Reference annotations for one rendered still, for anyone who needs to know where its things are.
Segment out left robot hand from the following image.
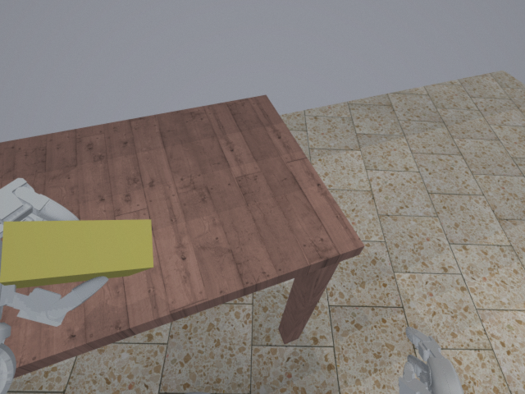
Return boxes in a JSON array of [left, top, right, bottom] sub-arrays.
[[0, 178, 108, 327]]

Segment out table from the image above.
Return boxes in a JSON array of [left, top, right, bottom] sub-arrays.
[[0, 95, 365, 378]]

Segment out sponge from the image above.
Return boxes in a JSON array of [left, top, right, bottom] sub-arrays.
[[0, 219, 153, 288]]

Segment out left robot forearm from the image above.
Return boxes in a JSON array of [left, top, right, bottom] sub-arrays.
[[0, 323, 16, 394]]

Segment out right robot hand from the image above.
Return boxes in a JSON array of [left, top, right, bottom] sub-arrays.
[[399, 327, 464, 394]]

